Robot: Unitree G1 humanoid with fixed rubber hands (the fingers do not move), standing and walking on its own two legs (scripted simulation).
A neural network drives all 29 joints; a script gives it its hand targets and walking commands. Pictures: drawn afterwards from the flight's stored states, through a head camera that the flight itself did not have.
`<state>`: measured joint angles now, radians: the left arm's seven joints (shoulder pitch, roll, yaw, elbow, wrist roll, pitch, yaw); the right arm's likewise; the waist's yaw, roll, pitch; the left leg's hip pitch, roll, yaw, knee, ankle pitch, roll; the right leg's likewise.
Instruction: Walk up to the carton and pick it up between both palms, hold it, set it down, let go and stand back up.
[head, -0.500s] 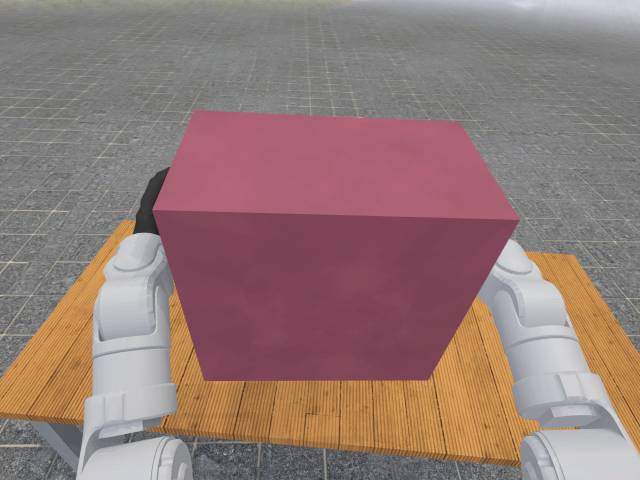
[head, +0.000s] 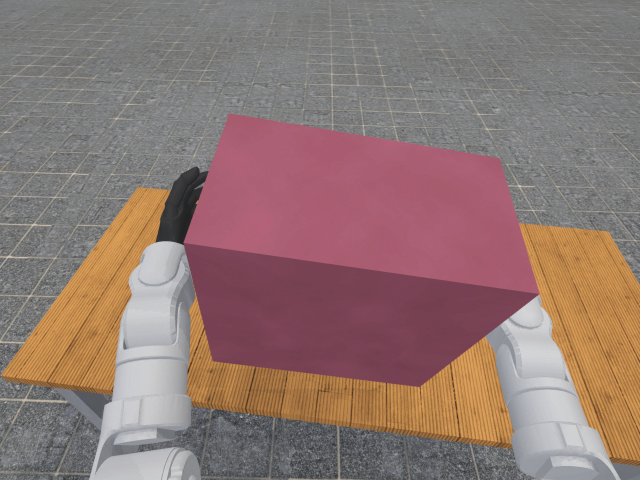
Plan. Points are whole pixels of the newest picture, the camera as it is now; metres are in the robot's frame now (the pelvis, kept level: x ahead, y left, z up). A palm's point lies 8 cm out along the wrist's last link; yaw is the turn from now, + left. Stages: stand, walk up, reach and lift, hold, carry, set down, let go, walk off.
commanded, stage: set down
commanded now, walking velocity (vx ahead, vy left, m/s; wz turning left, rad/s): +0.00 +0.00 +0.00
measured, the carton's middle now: (339, 271) +0.36 +0.01 +0.09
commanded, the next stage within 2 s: none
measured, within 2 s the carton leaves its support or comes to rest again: neither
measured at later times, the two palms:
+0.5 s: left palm (192, 244) +0.38 +0.19 +0.11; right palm (496, 273) +0.37 -0.20 +0.09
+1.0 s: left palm (209, 253) +0.40 +0.18 +0.08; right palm (498, 284) +0.37 -0.21 +0.07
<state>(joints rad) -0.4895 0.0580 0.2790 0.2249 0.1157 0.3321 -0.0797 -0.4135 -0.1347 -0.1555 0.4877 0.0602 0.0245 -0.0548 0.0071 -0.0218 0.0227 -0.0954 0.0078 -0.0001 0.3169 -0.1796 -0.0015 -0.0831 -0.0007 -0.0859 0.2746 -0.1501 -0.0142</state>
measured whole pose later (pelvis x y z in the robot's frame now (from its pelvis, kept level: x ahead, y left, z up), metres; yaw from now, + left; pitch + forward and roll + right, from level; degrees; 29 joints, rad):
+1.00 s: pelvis +0.01 +0.00 +0.00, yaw +0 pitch +4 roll -1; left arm -0.62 0.08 0.27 0.73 0.14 0.01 -0.03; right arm -0.52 -0.13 -0.30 0.83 -0.08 -0.17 0.00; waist 0.01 -0.04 -0.02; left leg -0.20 0.01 0.00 0.30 -0.16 -0.01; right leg -0.18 0.01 -0.09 0.24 -0.13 -0.02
